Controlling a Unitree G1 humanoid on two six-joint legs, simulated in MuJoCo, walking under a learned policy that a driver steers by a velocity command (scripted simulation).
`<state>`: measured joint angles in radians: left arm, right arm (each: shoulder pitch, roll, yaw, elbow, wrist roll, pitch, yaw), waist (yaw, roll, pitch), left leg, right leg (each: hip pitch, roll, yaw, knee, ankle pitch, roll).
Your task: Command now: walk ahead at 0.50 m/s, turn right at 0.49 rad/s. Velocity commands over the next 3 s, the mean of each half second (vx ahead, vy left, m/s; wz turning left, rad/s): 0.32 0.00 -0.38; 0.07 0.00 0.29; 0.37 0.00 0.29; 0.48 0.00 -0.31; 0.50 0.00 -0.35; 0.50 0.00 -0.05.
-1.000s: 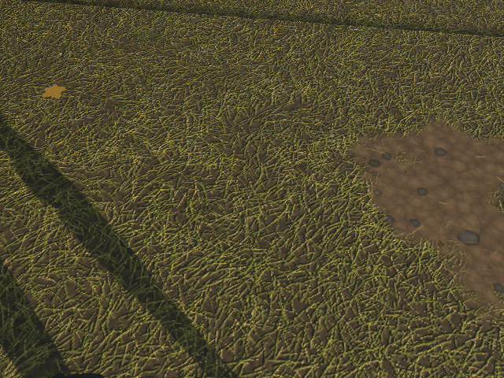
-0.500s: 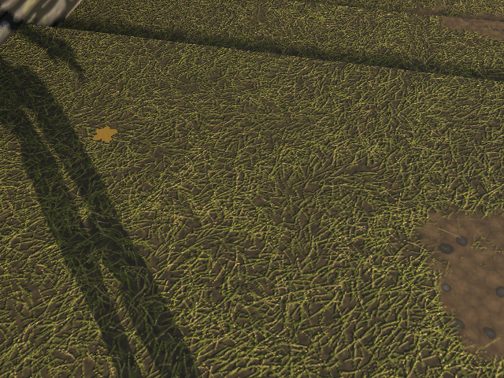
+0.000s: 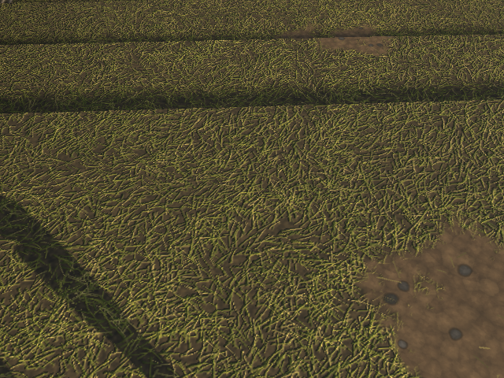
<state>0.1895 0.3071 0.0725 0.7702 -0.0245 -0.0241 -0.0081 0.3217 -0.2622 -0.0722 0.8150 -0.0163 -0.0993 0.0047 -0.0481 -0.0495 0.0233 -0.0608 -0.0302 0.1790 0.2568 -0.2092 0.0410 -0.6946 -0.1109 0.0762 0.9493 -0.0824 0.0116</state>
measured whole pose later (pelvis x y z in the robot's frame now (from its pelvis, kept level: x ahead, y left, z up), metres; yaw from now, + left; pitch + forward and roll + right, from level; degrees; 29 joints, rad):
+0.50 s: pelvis +0.22 -0.07 +0.00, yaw -12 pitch +2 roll +0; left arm 0.17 0.26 0.05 0.75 0.01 -0.04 -0.01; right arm 0.13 -0.31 -0.06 0.78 0.00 -0.02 -0.04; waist 0.01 0.04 0.07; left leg -0.58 0.10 -0.05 0.96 -0.30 -0.07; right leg -0.29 0.08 -0.02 0.38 -0.13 -0.09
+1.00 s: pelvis +0.28 -0.07 -0.01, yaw +1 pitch +3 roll +0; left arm 0.10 0.29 0.07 0.79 -0.02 0.00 0.02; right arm 0.18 -0.31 -0.09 0.78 0.02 0.04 -0.05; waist -0.02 0.01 0.02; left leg -0.37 -0.03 -0.16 0.53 -0.21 -0.02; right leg -0.30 0.04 0.04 0.53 -0.30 0.01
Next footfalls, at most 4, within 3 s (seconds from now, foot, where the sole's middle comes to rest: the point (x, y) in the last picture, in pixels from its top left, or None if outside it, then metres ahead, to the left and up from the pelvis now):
0.22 right None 0.28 -0.15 -0.78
0.68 left None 0.36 0.07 -0.78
1.00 right None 0.32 -0.18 -0.78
1.48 left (202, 369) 0.52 0.13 -0.78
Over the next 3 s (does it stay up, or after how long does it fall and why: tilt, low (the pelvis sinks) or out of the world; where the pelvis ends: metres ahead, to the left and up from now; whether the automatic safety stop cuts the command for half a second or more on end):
stays up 1.29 -0.03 -0.01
